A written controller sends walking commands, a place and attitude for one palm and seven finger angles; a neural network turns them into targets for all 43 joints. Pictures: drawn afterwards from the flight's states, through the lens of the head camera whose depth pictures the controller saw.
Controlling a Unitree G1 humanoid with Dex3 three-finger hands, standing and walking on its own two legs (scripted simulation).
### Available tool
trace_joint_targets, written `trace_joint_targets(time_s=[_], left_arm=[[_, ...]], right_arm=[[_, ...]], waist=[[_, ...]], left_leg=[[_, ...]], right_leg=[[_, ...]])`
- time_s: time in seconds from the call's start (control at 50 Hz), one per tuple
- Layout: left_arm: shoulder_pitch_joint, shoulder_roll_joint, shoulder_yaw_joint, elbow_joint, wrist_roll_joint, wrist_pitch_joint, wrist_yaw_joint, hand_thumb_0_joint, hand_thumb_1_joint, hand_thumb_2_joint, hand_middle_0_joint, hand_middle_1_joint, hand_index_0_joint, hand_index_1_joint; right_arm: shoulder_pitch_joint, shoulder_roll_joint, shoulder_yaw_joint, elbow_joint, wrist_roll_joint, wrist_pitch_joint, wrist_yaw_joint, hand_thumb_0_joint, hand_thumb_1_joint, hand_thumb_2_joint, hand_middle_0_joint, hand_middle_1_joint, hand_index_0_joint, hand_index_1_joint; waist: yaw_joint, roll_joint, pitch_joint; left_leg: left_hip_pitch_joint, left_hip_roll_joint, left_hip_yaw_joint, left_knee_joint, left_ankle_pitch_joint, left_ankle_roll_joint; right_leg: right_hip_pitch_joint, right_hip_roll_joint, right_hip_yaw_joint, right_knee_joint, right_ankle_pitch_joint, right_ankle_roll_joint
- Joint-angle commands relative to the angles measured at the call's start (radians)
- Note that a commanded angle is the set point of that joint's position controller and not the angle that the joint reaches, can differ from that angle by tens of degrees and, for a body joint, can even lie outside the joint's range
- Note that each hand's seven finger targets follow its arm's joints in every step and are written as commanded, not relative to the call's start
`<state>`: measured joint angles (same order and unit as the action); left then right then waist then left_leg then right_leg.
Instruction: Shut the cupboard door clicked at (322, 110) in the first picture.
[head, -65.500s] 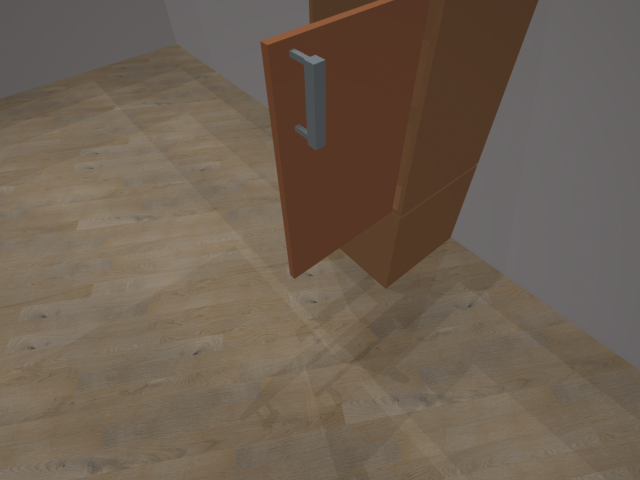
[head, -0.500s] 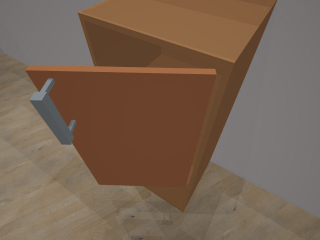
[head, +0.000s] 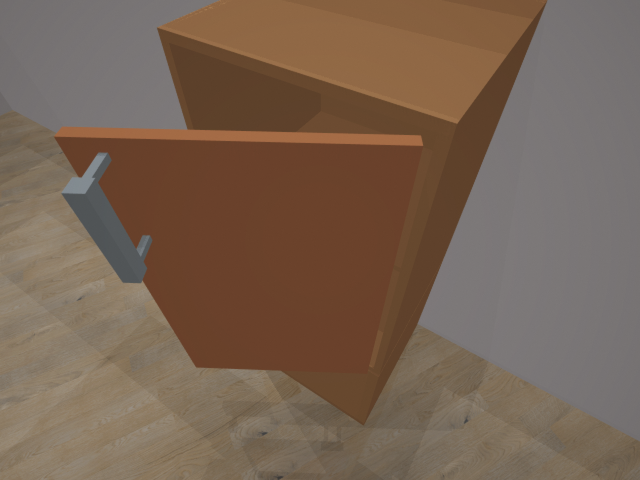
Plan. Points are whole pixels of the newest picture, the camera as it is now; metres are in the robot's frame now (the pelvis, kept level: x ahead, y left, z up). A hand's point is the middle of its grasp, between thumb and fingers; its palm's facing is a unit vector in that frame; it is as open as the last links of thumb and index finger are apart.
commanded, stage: shuffle to correct the standing spot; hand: left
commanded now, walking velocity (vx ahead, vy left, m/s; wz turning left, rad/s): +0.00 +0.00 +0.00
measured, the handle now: (118, 221) +0.35 +0.26 +0.15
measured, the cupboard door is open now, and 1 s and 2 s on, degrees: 31 31 31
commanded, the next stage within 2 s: come to a stop and stand still in 0.38 s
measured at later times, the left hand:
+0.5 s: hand out of the picture -0.05 +0.22 -0.18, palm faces +0.05 -0.97 -0.23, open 7.4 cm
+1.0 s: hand out of the picture -0.04 +0.28 -0.18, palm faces -0.02 -0.99 -0.16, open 7.4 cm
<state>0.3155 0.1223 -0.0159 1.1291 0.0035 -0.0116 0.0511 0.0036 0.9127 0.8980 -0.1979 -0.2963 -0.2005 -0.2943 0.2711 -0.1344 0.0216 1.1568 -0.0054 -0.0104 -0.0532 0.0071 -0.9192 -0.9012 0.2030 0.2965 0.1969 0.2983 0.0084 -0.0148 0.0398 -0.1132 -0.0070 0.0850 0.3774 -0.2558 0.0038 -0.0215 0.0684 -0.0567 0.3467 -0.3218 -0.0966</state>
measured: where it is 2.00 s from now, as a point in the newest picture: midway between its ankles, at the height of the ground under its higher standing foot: outside the picture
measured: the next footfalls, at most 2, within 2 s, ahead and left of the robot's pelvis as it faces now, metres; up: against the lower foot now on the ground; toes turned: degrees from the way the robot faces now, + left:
left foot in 0.64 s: -0.04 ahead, +0.18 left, +0.00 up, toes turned +3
right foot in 1.12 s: -0.06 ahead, -0.08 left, +0.00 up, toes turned +0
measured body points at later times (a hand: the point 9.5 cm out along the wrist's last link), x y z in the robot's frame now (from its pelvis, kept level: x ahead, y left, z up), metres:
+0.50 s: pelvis -0.05 +0.04 +0.00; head -0.01 +0.04 +0.44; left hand -0.05 +0.27 -0.16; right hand +0.00 -0.20 -0.16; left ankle -0.09 +0.18 -0.68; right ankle -0.08 -0.04 -0.74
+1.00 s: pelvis -0.08 +0.09 +0.01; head -0.03 +0.12 +0.45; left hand -0.04 +0.33 -0.16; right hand -0.12 -0.14 -0.13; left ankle -0.09 +0.22 -0.74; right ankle -0.14 -0.05 -0.66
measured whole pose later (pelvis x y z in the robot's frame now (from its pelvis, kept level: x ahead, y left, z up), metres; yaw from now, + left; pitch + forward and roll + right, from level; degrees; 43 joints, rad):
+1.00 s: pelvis -0.08 +0.09 +0.01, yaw +0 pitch +3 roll -2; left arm 0.21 0.22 0.06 0.99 0.03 0.07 -0.01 0.01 0.92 0.90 -0.19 -0.30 -0.20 -0.29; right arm 0.34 -0.13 -0.01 1.04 -0.04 -0.01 -0.04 0.00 -0.91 -0.90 0.21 0.30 0.20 0.30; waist -0.04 -0.04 0.07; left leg -0.23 0.05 0.01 0.41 -0.22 -0.01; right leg -0.44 -0.01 0.01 1.03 -0.46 0.02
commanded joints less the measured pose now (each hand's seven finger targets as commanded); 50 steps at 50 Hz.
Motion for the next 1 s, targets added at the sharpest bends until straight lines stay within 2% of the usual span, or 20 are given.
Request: trace_joint_targets(time_s=[0.0,0.1,0.22,0.3,0.34,0.36,0.42,0.48,0.52,0.56,0.58,0.6,0.62,0.66,0.68,0.7,0.74,0.78,0.88,0.98], left_arm=[[0.101,0.098,0.018,-0.013,0.000,-0.011,0.006,0.000,0.900,0.900,-0.200,-0.300,-0.200,-0.300],[0.102,0.119,0.031,-0.031,0.002,-0.007,0.016,0.000,0.900,0.900,-0.200,-0.300,-0.200,-0.300],[0.100,0.158,0.056,-0.055,0.009,0.009,0.023,0.000,0.900,0.900,-0.200,-0.300,-0.200,-0.300],[0.099,0.175,0.069,-0.067,0.021,0.021,0.022,0.000,0.900,0.900,-0.200,-0.300,-0.200,-0.300],[0.057,0.183,0.073,-0.090,0.027,0.024,0.020,0.000,0.900,0.900,-0.200,-0.300,-0.200,-0.300],[0.026,0.194,0.077,-0.104,0.029,0.023,0.018,0.000,0.900,0.900,-0.200,-0.300,-0.200,-0.300],[-0.008,0.225,0.088,-0.135,0.032,0.023,0.014,0.000,0.900,0.900,-0.200,-0.300,-0.200,-0.300],[-0.014,0.246,0.098,-0.153,0.033,0.028,0.010,0.000,0.900,0.900,-0.200,-0.300,-0.200,-0.300],[-0.029,0.243,0.095,-0.163,0.036,0.028,0.008,0.000,0.900,0.900,-0.200,-0.300,-0.200,-0.300],[-0.055,0.235,0.089,-0.165,0.028,0.025,0.003,0.000,0.900,0.900,-0.200,-0.300,-0.200,-0.300],[-0.050,0.219,0.086,-0.166,0.028,0.022,-0.001,0.000,0.900,0.900,-0.200,-0.300,-0.200,-0.300],[-0.035,0.184,0.077,-0.165,0.019,0.021,-0.005,0.000,0.900,0.900,-0.200,-0.300,-0.200,-0.300],[0.000,0.103,0.062,-0.156,0.011,0.026,-0.008,0.000,0.900,0.900,-0.200,-0.300,-0.200,-0.300],[-0.018,0.100,0.068,-0.165,0.016,0.040,-0.011,0.000,0.900,0.900,-0.200,-0.300,-0.200,-0.300],[-0.033,0.108,0.074,-0.164,0.023,0.059,-0.009,0.000,0.900,0.900,-0.200,-0.300,-0.200,-0.300],[-0.058,0.148,0.085,-0.165,0.029,0.063,-0.014,0.000,0.900,0.900,-0.200,-0.300,-0.200,-0.300],[-0.053,0.143,0.095,-0.175,0.037,0.058,-0.038,0.000,0.900,0.900,-0.200,-0.300,-0.200,-0.300],[-0.049,0.138,0.093,-0.179,0.040,0.058,-0.056,0.000,0.900,0.900,-0.200,-0.300,-0.200,-0.300],[-0.106,0.125,0.086,-0.219,0.036,0.058,-0.062,0.000,0.900,0.900,-0.200,-0.300,-0.200,-0.300],[-0.157,0.101,0.070,-0.234,0.018,0.045,-0.062,0.000,0.900,0.900,-0.200,-0.300,-0.200,-0.300]], right_arm=[[0.072,-0.073,-0.012,-0.011,-0.003,-0.014,-0.003,0.000,-0.900,-0.900,0.200,0.300,0.200,0.300],[0.061,-0.073,-0.022,-0.037,0.001,-0.007,-0.004,0.000,-0.900,-0.900,0.200,0.300,0.200,0.300],[0.044,-0.093,-0.049,-0.087,-0.005,0.024,-0.003,0.000,-0.900,-0.900,0.200,0.300,0.200,0.300],[-0.013,-0.094,-0.072,-0.126,-0.005,0.048,0.000,0.000,-0.900,-0.900,0.200,0.300,0.200,0.300],[-0.035,-0.102,-0.083,-0.139,-0.008,0.062,0.005,0.000,-0.900,-0.900,0.200,0.300,0.200,0.300],[-0.034,-0.103,-0.088,-0.145,-0.008,0.065,0.009,0.000,-0.900,-0.900,0.200,0.300,0.200,0.300],[-0.056,-0.095,-0.090,-0.167,-0.010,0.067,0.021,0.000,-0.900,-0.900,0.200,0.300,0.200,0.300],[-0.076,-0.082,-0.088,-0.192,-0.006,0.061,0.029,0.000,-0.900,-0.900,0.200,0.300,0.200,0.300],[-0.032,-0.065,-0.081,-0.189,-0.002,0.045,0.033,0.000,-0.900,-0.900,0.200,0.300,0.200,0.300],[0.036,-0.056,-0.073,-0.161,0.001,0.022,0.035,0.000,-0.900,-0.900,0.200,0.300,0.200,0.300],[0.048,-0.094,-0.076,-0.145,0.000,0.005,0.034,0.000,-0.900,-0.900,0.200,0.300,0.200,0.300],[0.063,-0.144,-0.080,-0.133,-0.008,-0.005,0.032,0.000,-0.900,-0.900,0.200,0.300,0.200,0.300],[0.069,-0.150,-0.078,-0.132,-0.023,-0.008,0.032,0.000,-0.900,-0.900,0.200,0.300,0.200,0.300],[0.076,-0.193,-0.081,-0.133,-0.043,0.011,0.010,0.000,-0.900,-0.900,0.200,0.300,0.200,0.300],[0.092,-0.208,-0.080,-0.124,-0.045,0.008,-0.002,0.000,-0.900,-0.900,0.200,0.300,0.200,0.300],[0.075,-0.192,-0.076,-0.129,-0.045,0.010,-0.003,0.000,-0.900,-0.900,0.200,0.300,0.200,0.300],[0.036,-0.183,-0.079,-0.159,-0.045,0.005,0.000,0.000,-0.900,-0.900,0.200,0.300,0.200,0.300],[0.047,-0.183,-0.076,-0.163,-0.041,-0.005,-0.004,0.000,-0.900,-0.900,0.200,0.300,0.200,0.300],[0.157,-0.184,-0.077,-0.136,-0.040,-0.017,-0.009,0.000,-0.900,-0.900,0.200,0.300,0.200,0.300],[0.164,-0.205,-0.083,-0.131,-0.039,-0.012,-0.001,0.000,-0.900,-0.900,0.200,0.300,0.200,0.300]], waist=[[0.005,-0.003,0.056],[0.012,-0.007,0.012],[0.021,-0.053,-0.015],[0.048,-0.113,0.013],[0.036,-0.103,0.043],[0.023,-0.078,0.049],[0.017,-0.052,0.046],[0.030,-0.108,0.012],[0.011,-0.142,-0.035],[-0.021,-0.144,-0.081],[-0.015,-0.090,-0.089],[-0.017,0.034,-0.104],[-0.009,0.173,-0.085],[-0.020,0.172,0.004],[-0.031,0.279,0.021],[-0.024,0.206,0.078],[-0.013,0.089,0.092],[-0.012,0.076,0.076],[-0.049,0.143,0.010],[-0.060,0.235,-0.037]], left_leg=[[0.005,0.104,-0.091,-0.027,0.242,0.032],[-0.012,0.102,-0.077,0.005,0.309,0.023],[-0.114,0.075,-0.038,0.115,0.220,0.002],[-0.264,0.021,-0.070,0.403,-0.215,-0.013],[-0.305,0.016,-0.134,0.599,-0.260,-0.023],[-0.322,0.014,-0.150,0.651,-0.253,-0.030],[-0.338,0.007,-0.133,0.646,-0.235,-0.047],[-0.292,0.009,-0.106,0.543,-0.211,-0.054],[-0.207,0.006,-0.076,0.363,-0.142,-0.044],[-0.035,-0.013,-0.020,0.108,0.065,-0.039],[0.059,0.019,-0.051,0.018,0.147,-0.034],[0.085,0.092,-0.094,-0.025,0.198,-0.025],[0.039,0.223,-0.251,-0.060,0.318,0.025],[-0.079,0.347,-0.384,-0.089,0.397,0.126],[-0.114,0.391,-0.490,-0.133,0.331,0.151],[-0.156,0.376,-0.478,-0.143,0.210,0.153],[-0.162,0.329,-0.412,-0.150,0.032,0.159],[-0.112,0.308,-0.368,-0.150,0.038,0.157],[0.024,0.306,-0.317,-0.095,0.315,0.166],[0.034,0.268,-0.261,-0.044,0.472,0.154]], right_leg=[[-0.063,-0.200,0.134,-0.041,0.482,0.085],[-0.036,-0.235,0.151,0.011,0.693,0.097],[-0.009,-0.292,0.197,0.093,0.871,0.062],[-0.021,-0.416,0.299,0.055,0.968,-0.100],[-0.105,-0.435,0.305,0.038,0.885,-0.171],[-0.126,-0.430,0.290,0.039,0.845,-0.178],[-0.131,-0.407,0.244,0.059,0.803,-0.155],[-0.136,-0.386,0.221,0.077,0.733,-0.135],[-0.147,-0.330,0.187,0.095,0.579,-0.091],[-0.199,-0.254,0.129,0.134,0.338,-0.016],[-0.244,-0.205,0.114,0.182,0.154,0.015],[-0.250,-0.160,0.086,0.246,-0.002,0.045],[-0.295,-0.100,0.048,0.323,-0.160,0.085],[-0.351,-0.070,0.046,0.556,-0.276,0.089],[-0.398,-0.067,0.106,0.690,-0.287,0.086],[-0.443,-0.081,0.152,0.764,-0.216,0.081],[-0.491,-0.082,0.128,0.840,-0.120,0.084],[-0.538,-0.075,0.114,0.878,-0.074,0.094],[-0.569,-0.087,0.100,0.809,-0.090,0.118],[-0.418,-0.093,0.033,0.472,-0.198,0.116]])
